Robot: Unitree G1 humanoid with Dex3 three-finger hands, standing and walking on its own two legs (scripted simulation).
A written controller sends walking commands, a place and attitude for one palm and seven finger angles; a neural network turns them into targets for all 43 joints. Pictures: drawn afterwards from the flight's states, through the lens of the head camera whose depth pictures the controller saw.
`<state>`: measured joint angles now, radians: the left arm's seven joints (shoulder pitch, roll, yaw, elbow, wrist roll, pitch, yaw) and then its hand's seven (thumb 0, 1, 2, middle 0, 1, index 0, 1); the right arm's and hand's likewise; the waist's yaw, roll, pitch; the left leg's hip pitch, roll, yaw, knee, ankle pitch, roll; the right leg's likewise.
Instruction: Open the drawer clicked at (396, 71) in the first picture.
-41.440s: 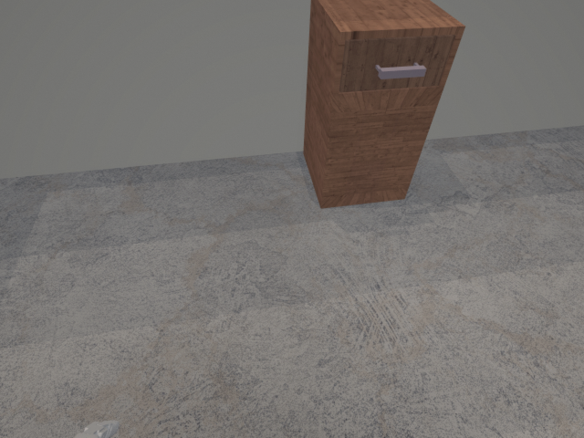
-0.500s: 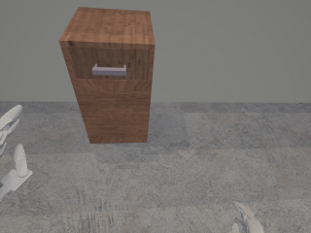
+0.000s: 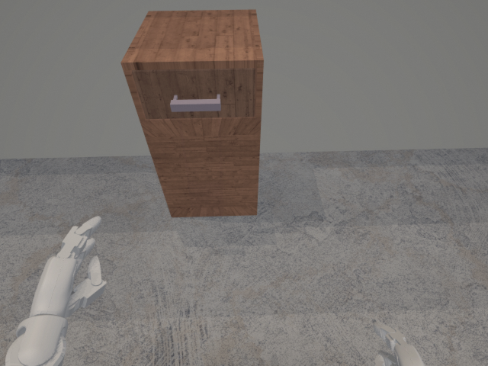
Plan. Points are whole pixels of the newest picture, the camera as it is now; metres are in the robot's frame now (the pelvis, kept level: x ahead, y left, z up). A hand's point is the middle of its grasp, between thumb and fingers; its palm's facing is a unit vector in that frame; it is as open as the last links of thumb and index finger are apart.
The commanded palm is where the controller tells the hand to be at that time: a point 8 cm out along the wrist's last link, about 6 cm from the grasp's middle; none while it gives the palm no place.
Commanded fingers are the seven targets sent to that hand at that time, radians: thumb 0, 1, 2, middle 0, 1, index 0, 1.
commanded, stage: let the arm hang, fingers relaxed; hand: left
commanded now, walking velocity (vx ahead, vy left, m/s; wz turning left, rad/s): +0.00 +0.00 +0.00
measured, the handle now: (196, 101) +0.89 +0.22 -0.07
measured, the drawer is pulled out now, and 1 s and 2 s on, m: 0.00 0.00 0.00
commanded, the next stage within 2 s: look to check the result in 1.00 s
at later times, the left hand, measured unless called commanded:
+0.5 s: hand out of the picture -0.02 +0.21 -0.16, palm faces -0.03 -0.96 -0.29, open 7.3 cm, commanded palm none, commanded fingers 0.00 0.90 0.90 -0.20 -0.30 -0.20 -0.30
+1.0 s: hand out of the picture +0.13 +0.19 -0.14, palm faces -0.05 -0.95 -0.32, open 7.3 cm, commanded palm none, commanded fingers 0.00 0.90 0.90 -0.20 -0.30 -0.20 -0.30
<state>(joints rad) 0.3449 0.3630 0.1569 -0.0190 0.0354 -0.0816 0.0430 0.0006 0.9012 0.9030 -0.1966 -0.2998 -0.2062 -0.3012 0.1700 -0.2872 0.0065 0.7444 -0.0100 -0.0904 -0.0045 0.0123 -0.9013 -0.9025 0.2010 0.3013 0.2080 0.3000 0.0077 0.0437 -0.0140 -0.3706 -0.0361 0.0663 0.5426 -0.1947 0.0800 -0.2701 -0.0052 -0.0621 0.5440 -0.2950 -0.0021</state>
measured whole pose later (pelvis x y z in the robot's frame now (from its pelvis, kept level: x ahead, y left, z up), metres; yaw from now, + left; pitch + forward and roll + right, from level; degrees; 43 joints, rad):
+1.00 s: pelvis +0.03 -0.04 +0.02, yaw -1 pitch -1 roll +0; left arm 0.10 0.30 0.00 1.09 0.01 -0.03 0.01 0.00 0.91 0.90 -0.20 -0.30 -0.21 -0.30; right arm 0.13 -0.32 0.00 1.11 -0.02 0.00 -0.01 0.01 -0.91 -0.90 0.20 0.30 0.21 0.30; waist -0.03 0.01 0.05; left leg -0.16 -0.01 0.06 0.31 -0.13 0.02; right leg -0.06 0.04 -0.06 0.31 -0.23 -0.05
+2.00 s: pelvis +0.05 -0.05 +0.01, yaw +1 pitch -2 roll +1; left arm 0.13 0.29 0.01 1.09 0.01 -0.01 0.02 0.00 0.91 0.90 -0.20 -0.30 -0.21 -0.30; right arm 0.15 -0.30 0.00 1.10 -0.02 0.03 -0.02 0.01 -0.91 -0.90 0.20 0.30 0.20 0.30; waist -0.02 0.00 0.06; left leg -0.15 -0.01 0.03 0.36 -0.18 0.01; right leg -0.03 0.04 -0.08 0.32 -0.26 -0.06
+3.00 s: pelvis +0.36 -0.01 +0.00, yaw +5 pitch +1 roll +0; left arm 0.26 0.19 0.06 1.09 0.01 0.00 0.00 0.00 0.93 0.90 -0.19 -0.30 -0.20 -0.30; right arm 0.19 -0.15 -0.03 0.99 -0.04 -0.05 -0.03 0.00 -0.91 -0.90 0.19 0.30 0.20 0.30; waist -0.01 -0.04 0.06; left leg -0.30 0.08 0.11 0.60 -0.31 -0.01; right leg -0.31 -0.03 -0.08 0.84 -0.50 0.00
